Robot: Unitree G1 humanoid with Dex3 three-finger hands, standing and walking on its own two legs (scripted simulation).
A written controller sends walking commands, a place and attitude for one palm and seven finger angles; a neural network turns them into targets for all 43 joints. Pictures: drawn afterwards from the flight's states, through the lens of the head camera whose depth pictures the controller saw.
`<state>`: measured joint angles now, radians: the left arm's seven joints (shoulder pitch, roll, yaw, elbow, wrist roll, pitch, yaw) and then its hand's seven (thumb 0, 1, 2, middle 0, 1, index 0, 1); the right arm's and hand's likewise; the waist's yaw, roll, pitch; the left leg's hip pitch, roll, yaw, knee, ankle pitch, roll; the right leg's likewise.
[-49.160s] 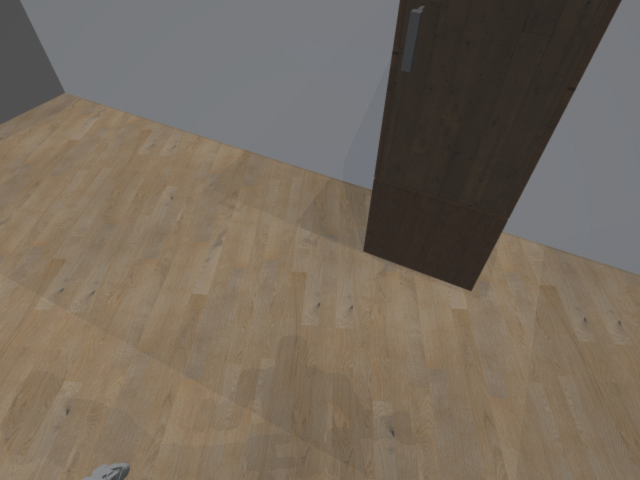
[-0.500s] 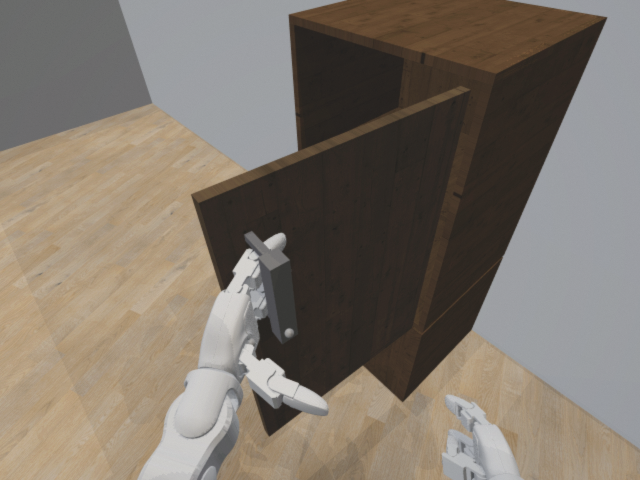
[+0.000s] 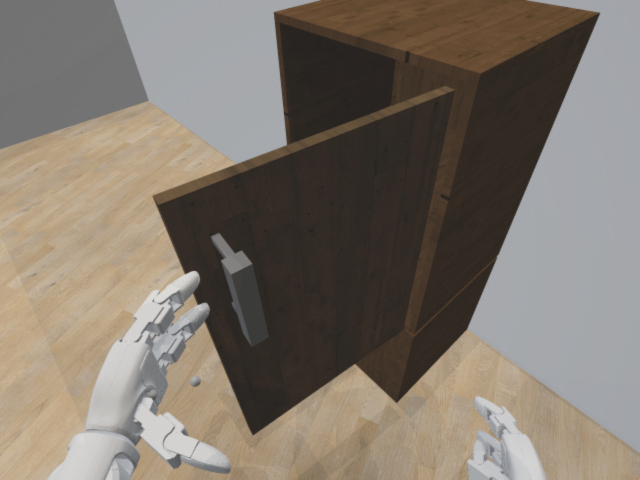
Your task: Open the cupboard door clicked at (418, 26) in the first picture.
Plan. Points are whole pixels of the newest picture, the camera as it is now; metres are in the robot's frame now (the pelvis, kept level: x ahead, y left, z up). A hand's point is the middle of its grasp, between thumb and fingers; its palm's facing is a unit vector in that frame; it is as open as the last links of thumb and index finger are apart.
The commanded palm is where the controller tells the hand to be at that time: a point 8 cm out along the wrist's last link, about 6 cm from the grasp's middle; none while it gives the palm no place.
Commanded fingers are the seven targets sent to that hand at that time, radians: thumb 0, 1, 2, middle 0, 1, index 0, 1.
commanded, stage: slide the hand sideways off the handle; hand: left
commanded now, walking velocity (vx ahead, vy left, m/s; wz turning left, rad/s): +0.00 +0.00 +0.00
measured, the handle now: (238, 290) +0.29 +0.13 +0.13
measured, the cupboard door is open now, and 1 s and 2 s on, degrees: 83 83 83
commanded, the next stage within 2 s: draw the hand back to the body in 0.28 s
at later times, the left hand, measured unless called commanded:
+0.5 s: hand (148, 399) +0.16 +0.19 +0.12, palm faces -0.01 -1.00 -0.06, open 16.3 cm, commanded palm +0.12 +0.24 +0.13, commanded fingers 0.00 -0.50 0.30 -0.15 -0.30 -0.15 -0.30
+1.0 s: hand (90, 371) +0.18 +0.24 +0.14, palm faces +0.21 -0.93 -0.29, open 15.6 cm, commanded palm +0.13 +0.29 +0.15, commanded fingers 0.00 -0.08 0.48 -0.17 -0.30 -0.17 -0.30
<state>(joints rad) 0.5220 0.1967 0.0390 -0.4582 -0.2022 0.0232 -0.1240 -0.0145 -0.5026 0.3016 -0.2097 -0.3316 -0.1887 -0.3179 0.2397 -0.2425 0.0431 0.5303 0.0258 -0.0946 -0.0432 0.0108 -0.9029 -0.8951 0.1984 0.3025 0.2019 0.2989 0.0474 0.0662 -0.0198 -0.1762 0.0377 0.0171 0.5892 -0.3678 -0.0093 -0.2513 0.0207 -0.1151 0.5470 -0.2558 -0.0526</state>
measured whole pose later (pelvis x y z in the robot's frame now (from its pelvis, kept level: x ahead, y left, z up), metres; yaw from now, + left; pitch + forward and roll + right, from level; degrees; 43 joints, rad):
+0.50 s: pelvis -0.01 +0.03 +0.00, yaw +1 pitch -2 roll -1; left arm 0.56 0.21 0.06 -0.48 -0.22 -0.03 -0.20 -0.01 -0.50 0.30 -0.15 -0.30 -0.15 -0.30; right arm 0.24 -0.23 0.07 0.55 0.03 -0.27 -0.04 0.01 -0.90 -0.89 0.20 0.30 0.20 0.30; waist 0.07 0.05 -0.03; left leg -0.22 -0.01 0.02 0.64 -0.38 0.03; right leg -0.29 -0.03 -0.11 0.59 -0.26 -0.01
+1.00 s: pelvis +0.00 +0.04 +0.00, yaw +0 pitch -3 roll -1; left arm 0.56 0.30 0.19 -0.53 -0.11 0.01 -0.03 -0.01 -0.37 0.36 -0.16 -0.30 -0.16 -0.30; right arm 0.23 -0.22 0.06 0.57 0.00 -0.22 -0.05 0.01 -0.90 -0.89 0.20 0.30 0.20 0.30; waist 0.07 0.04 -0.01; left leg -0.14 -0.01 0.03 0.55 -0.36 0.04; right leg -0.21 -0.02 -0.10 0.50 -0.23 0.00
